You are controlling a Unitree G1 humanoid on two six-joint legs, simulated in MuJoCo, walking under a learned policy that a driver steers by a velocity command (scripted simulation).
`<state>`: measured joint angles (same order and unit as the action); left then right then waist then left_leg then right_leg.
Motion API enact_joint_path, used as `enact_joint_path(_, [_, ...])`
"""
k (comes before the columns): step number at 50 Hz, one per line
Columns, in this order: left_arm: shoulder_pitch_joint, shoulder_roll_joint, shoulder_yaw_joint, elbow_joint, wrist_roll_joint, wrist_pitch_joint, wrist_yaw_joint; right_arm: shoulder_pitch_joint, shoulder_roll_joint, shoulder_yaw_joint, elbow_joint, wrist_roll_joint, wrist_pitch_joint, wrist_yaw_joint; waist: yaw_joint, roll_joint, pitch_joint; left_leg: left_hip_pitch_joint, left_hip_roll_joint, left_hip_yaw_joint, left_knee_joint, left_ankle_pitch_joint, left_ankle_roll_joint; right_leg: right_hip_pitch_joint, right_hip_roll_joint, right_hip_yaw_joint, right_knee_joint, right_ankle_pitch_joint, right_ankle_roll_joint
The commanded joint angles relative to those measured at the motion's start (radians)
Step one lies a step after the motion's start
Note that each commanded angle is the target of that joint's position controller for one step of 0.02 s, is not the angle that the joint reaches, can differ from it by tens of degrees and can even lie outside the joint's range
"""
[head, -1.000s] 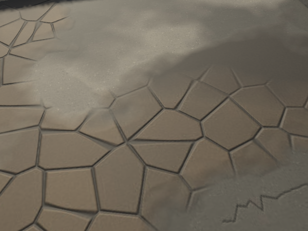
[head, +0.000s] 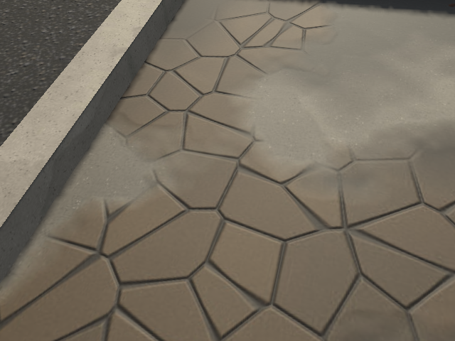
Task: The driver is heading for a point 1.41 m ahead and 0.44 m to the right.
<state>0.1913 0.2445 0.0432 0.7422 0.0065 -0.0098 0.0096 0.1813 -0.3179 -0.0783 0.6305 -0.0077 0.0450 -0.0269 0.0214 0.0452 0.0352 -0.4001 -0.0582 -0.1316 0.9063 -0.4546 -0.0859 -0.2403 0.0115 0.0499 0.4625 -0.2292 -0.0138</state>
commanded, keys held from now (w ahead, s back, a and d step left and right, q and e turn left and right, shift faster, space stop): e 0.72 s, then w+e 0.18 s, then w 0.10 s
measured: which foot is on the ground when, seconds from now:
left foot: up 0.00-0.10, down 0.12-0.44, up 0.46-0.92, down 0.94-1.00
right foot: down 0.00-0.14, up 0.16-0.42, down 0.44-0.94, up 0.96-1.00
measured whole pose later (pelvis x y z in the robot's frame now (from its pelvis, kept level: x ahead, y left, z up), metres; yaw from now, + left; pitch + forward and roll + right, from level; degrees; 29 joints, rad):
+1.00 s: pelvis +0.01 -0.01 -0.01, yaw -31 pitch +1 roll +1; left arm 0.25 0.31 0.06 0.63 -0.02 0.02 0.02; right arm 0.23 -0.29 -0.08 0.73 -0.01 -0.08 0.01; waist -0.01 -0.04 -0.02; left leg -0.22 -0.04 -0.04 0.48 -0.28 0.02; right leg -0.38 0.12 0.19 0.78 -0.44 -0.04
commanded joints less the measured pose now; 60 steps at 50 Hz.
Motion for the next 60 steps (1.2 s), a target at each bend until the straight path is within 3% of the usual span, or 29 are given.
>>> enact_joint_path(1, [-0.048,0.169,0.037,-0.065,-0.011,0.004,0.0,-0.053,-0.003,0.005,-0.073,0.004,-0.023,0.003,0.002,-0.241,-0.064,0.069,0.027,0.087,-0.24,-0.02,-0.027,0.086,-0.152,0.195,-0.094,0.33,-0.171])
enact_joint_path(3, [-0.02,0.214,0.051,-0.066,-0.024,0.017,0.004,-0.021,-0.042,-0.012,-0.05,0.024,-0.027,-0.001,-0.004,-0.238,-0.069,0.121,0.006,0.104,-0.429,0.105,-0.011,0.114,-0.167,0.258,-0.07,0.35,-0.176])
enact_joint_path(5, [-0.005,0.219,0.056,-0.068,-0.042,0.015,0.008,0.022,-0.079,-0.023,-0.03,0.02,-0.032,-0.008,-0.017,-0.211,-0.082,0.247,0.027,0.076,-0.568,0.277,0.038,0.062,-0.16,0.297,-0.057,0.348,-0.137])
enact_joint_path(6, [-0.011,0.2,0.05,-0.077,-0.033,0.006,0.006,0.053,-0.112,-0.03,-0.034,0.009,-0.032,-0.016,-0.025,-0.154,-0.119,0.353,0.102,0.04,-0.527,0.396,0.069,-0.02,-0.143,0.276,-0.023,0.3,-0.098])
enact_joint_path(7, [-0.023,0.154,0.041,-0.099,-0.03,-0.006,0.004,0.056,-0.175,-0.05,-0.013,-0.004,-0.027,-0.016,0.003,0.046,-0.127,0.36,0.172,-0.013,-0.471,0.463,0.138,-0.11,-0.048,0.14,0.051,0.166,-0.041])
enact_joint_path(8, [-0.041,0.147,0.036,-0.094,-0.028,-0.011,0.001,0.05,-0.144,-0.047,-0.023,-0.013,-0.024,-0.011,-0.028,0.112,-0.117,0.346,0.232,-0.072,-0.509,0.489,0.207,-0.155,0.014,0.061,0.14,0.002,0.007])
enact_joint_path(10, [-0.047,0.167,0.051,-0.101,-0.027,-0.001,-0.002,0.019,-0.114,-0.038,-0.039,-0.017,-0.027,-0.016,-0.041,0.177,-0.084,0.33,0.367,-0.181,-0.558,0.575,0.308,-0.252,0.019,-0.002,0.362,-0.28,0.04])
enact_joint_path(12, [-0.035,0.172,0.066,-0.106,-0.031,0.023,-0.003,0.0,-0.101,-0.029,-0.04,-0.006,-0.044,-0.022,-0.034,0.123,-0.052,0.325,0.421,-0.174,-0.549,0.741,0.347,-0.338,-0.018,0.024,0.59,-0.388,0.065])
enact_joint_path(16, [-0.039,0.115,0.044,-0.125,-0.03,0.046,-0.017,-0.062,-0.125,-0.042,-0.028,0.009,-0.041,-0.019,-0.027,0.112,-0.054,0.289,0.33,0.011,-0.524,0.75,0.288,-0.249,-0.045,-0.047,0.45,-0.243,0.087])
enact_joint_path(20, [-0.013,0.147,0.055,-0.153,-0.036,0.054,-0.04,-0.052,-0.148,-0.049,-0.014,0.029,-0.03,-0.014,-0.021,0.124,-0.096,0.285,0.338,0.062,-0.452,0.679,0.257,-0.096,-0.015,-0.118,0.189,-0.102,0.047])
enact_joint_path(21, [0.031,0.153,0.062,-0.142,-0.031,0.056,-0.039,-0.055,-0.142,-0.046,-0.009,0.039,-0.033,-0.013,0.002,0.105,-0.104,0.246,0.322,0.091,-0.397,0.611,0.225,-0.012,0.011,-0.139,0.08,-0.009,0.023])
enact_joint_path(22, [0.064,0.184,0.075,-0.14,-0.024,0.056,-0.027,0.006,-0.113,-0.039,0.015,0.035,-0.04,-0.006,0.006,0.02,-0.111,0.164,0.274,0.151,-0.282,0.46,0.162,0.104,0.015,-0.083,-0.021,0.128,-0.011])
enact_joint_path(23, [0.091,0.309,0.105,-0.165,-0.024,0.052,-0.008,0.026,-0.053,-0.02,-0.004,-0.015,-0.044,-0.002,-0.014,-0.269,-0.116,-0.095,0.162,0.25,0.017,0.03,0.05,0.272,-0.22,0.266,-0.08,0.5,-0.108])
enact_joint_path(24, [0.105,0.347,0.1,-0.185,0.017,0.029,-0.019,-0.082,-0.05,-0.012,-0.059,-0.018,-0.045,-0.013,0.035,-0.345,-0.155,-0.232,0.035,0.119,0.233,-0.277,0.017,0.205,-0.416,0.55,-0.116,0.612,-0.336])
enact_joint_path(25, [0.095,0.302,0.087,-0.188,0.025,0.007,-0.027,-0.104,-0.098,-0.026,-0.054,0.001,-0.041,-0.018,0.051,-0.211,-0.152,-0.248,0.064,0.045,0.338,-0.247,0.02,0.191,-0.389,0.499,-0.136,0.503,-0.355])
enact_joint_path(27, [0.008,0.254,0.073,-0.183,-0.004,-0.003,-0.016,-0.079,-0.112,-0.036,-0.02,0.004,-0.034,-0.027,0.0,-0.123,-0.087,-0.248,0.097,0.034,0.299,-0.071,0.032,0.136,-0.272,0.349,-0.132,0.303,-0.241])
enact_joint_path(28, [-0.025,0.239,0.065,-0.187,-0.018,0.002,-0.007,-0.076,-0.119,-0.04,-0.017,-0.002,-0.031,-0.032,-0.012,-0.133,-0.074,-0.234,0.102,0.032,0.264,-0.007,0.026,0.115,-0.243,0.321,-0.132,0.294,-0.215])
enact_joint_path(36, [-0.009,0.235,0.062,-0.197,-0.014,0.026,0.026,-0.089,-0.065,-0.022,-0.003,0.009,-0.042,-0.016,-0.001,-0.173,-0.096,-0.145,0.047,0.031,0.002,0.113,-0.017,0.11,-0.176,0.343,-0.141,0.144,-0.214])
enact_joint_path(40, [0.008,0.244,0.067,-0.197,-0.02,0.028,0.023,-0.101,-0.081,-0.022,-0.01,0.02,-0.069,0.005,0.014,-0.218,-0.077,-0.072,0.03,0.041,-0.154,0.082,0.007,0.045,-0.159,0.453,-0.202,-0.294,-0.225])
enact_joint_path(43, [0.014,0.245,0.067,-0.194,-0.024,0.026,0.015,-0.091,-0.08,-0.023,-0.009,0.03,-0.101,0.022,0.009,-0.212,-0.062,0.024,0.015,0.049,-0.274,0.049,0.043,0.004,-0.146,0.503,-0.196,-0.356,-0.221])
enact_joint_path(45, [-0.01,0.232,0.061,-0.198,-0.029,0.03,0.014,-0.028,-0.072,-0.026,0.015,0.039,-0.12,0.03,-0.039,-0.196,-0.052,0.166,0.016,0.061,-0.437,0.136,0.075,-0.066,-0.107,0.51,-0.167,-0.386,-0.193])
enact_joint_path(46, [-0.025,0.21,0.053,-0.202,-0.03,0.032,0.017,0.032,-0.07,-0.03,0.042,0.037,-0.127,0.031,-0.071,-0.176,-0.052,0.27,0.034,0.078,-0.546,0.223,0.097,-0.119,-0.074,0.473,-0.123,-0.4,-0.163])
enact_joint_path(47, [-0.016,0.158,0.037,-0.204,-0.026,0.027,0.018,0.102,-0.097,-0.037,0.061,0.026,-0.132,0.027,-0.091,-0.104,-0.086,0.432,0.138,-0.004,-0.569,0.194,0.13,-0.244,-0.02,0.393,0.027,-0.429,-0.105])
enact_joint_path(48, [0.015,0.073,0.011,-0.208,-0.021,0.019,0.015,0.178,-0.143,-0.037,0.067,0.0,-0.132,0.023,-0.086,0.078,-0.128,0.528,0.333,-0.274,-0.651,-0.068,0.206,-0.376,0.109,0.184,0.343,-0.393,-0.032])
enact_joint_path(49, [-0.039,0.15,0.034,-0.259,-0.036,0.001,0.016,0.161,-0.215,-0.056,0.077,-0.029,-0.141,0.038,-0.069,0.176,0.009,0.389,0.446,-0.553,-0.742,-0.301,0.325,-0.557,0.085,0.153,0.482,-0.355,-0.025])
enact_joint_path(50, [-0.027,0.199,0.047,-0.234,-0.035,-0.008,0.015,0.102,-0.151,-0.04,0.064,-0.009,-0.147,0.034,-0.049,0.13,0.084,0.354,0.43,-0.511,-0.762,-0.339,0.332,-0.598,0.033,0.168,0.562,-0.264,-0.014])
enact_joint_path(52, [0.012,0.196,0.052,-0.188,-0.021,-0.017,0.006,0.082,-0.095,-0.019,0.061,0.011,-0.144,0.02,-0.036,0.097,0.077,0.39,0.336,-0.339,-0.753,-0.176,0.27,-0.604,0.015,0.14,0.597,-0.137,0.009])
enact_joint_path(55, [-0.044,0.139,0.035,-0.194,-0.016,-0.043,-0.012,0.144,-0.093,-0.01,0.086,0.008,-0.147,0.013,-0.067,0.071,0.063,0.39,0.286,-0.182,-0.77,0.067,0.265,-0.593,-0.02,0.069,0.579,0.019,0.031])
enact_joint_path(60, [-0.197,0.069,0.002,-0.24,-0.017,-0.071,-0.03,0.208,-0.116,-0.004,0.118,0.025,-0.128,0.015,-0.124,0.08,0.077,0.298,0.243,-0.056,-0.779,0.294,0.272,-0.422,-0.05,-0.046,0.27,0.128,0.065])
Velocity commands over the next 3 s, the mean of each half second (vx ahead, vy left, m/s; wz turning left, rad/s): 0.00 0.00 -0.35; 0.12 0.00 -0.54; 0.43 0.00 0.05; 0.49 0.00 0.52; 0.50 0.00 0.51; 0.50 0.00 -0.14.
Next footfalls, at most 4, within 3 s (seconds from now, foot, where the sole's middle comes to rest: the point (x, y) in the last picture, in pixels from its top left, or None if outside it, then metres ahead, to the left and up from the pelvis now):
0.12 left None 0.02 0.14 -0.78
0.44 right None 0.00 -0.12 -0.78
0.94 left None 0.09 0.08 -0.78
1.36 right None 0.15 -0.30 -0.78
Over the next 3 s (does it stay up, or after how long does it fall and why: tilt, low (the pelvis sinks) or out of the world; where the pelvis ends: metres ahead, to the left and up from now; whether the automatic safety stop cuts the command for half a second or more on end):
stays up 0.94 -0.24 0.00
